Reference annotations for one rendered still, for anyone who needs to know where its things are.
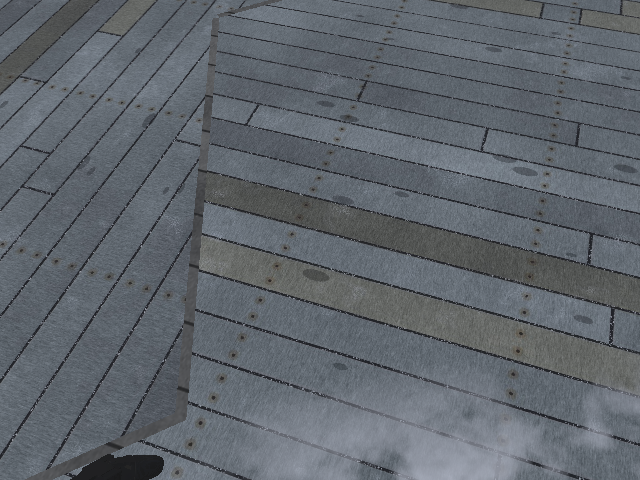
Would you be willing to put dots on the robot left hand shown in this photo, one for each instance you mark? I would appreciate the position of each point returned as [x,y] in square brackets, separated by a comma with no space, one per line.
[136,467]

